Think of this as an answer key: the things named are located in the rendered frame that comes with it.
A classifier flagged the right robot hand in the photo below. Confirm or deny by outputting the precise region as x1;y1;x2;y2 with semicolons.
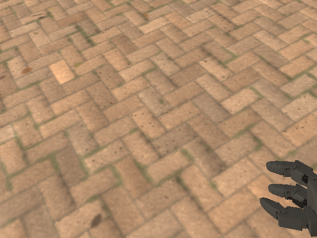
260;160;317;237

